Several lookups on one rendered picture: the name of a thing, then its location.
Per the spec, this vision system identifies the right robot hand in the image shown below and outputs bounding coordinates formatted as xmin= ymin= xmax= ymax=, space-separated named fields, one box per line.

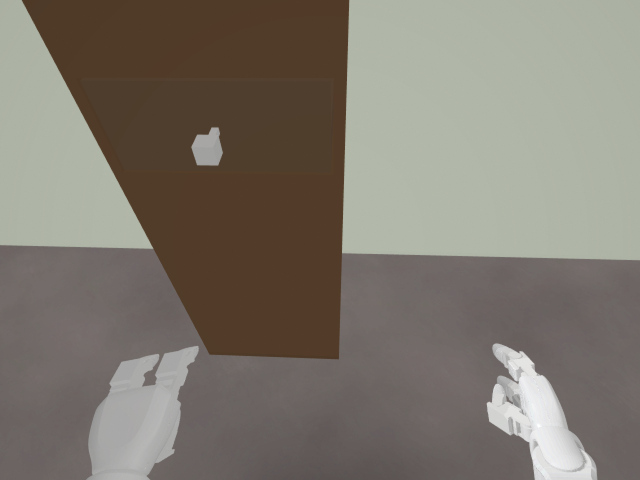
xmin=487 ymin=343 xmax=568 ymax=442

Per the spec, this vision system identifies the left robot hand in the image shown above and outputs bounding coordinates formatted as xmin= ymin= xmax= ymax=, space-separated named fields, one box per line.
xmin=88 ymin=346 xmax=199 ymax=476

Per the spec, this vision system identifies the right robot forearm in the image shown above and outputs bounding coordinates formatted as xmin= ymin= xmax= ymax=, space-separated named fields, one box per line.
xmin=529 ymin=426 xmax=597 ymax=480

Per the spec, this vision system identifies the handle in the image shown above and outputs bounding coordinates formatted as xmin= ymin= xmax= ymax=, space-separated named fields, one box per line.
xmin=191 ymin=128 xmax=223 ymax=166

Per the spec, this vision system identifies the cabinet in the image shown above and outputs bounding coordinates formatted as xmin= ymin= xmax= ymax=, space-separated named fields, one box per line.
xmin=22 ymin=0 xmax=349 ymax=359

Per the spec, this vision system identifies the drawer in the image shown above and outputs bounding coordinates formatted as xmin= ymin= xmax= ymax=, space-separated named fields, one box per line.
xmin=80 ymin=78 xmax=334 ymax=173

